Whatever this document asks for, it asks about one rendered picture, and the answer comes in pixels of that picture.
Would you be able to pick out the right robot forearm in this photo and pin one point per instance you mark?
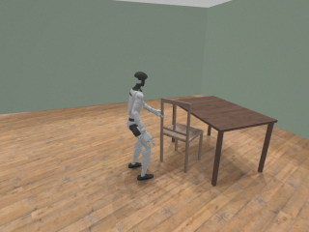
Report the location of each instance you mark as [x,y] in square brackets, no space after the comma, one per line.
[138,122]

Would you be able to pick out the robot left foot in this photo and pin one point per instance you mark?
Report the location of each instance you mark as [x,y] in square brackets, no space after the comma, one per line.
[137,164]

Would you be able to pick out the left robot forearm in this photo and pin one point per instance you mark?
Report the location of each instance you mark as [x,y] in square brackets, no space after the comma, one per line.
[149,108]

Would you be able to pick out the chair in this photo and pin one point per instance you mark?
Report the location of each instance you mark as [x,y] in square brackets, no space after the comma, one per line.
[184,133]

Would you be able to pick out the right robot upper arm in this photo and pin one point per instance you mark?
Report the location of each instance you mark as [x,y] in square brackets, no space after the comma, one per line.
[138,98]

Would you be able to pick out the robot left hand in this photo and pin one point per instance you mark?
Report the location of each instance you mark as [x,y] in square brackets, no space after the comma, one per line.
[158,113]

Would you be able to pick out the table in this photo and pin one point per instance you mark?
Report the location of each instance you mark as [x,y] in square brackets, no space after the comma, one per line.
[225,116]

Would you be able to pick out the robot right hand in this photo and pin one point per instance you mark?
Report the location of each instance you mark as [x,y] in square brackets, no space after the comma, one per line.
[147,137]

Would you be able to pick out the robot right thigh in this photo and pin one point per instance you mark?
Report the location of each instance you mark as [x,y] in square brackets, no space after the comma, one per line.
[136,131]

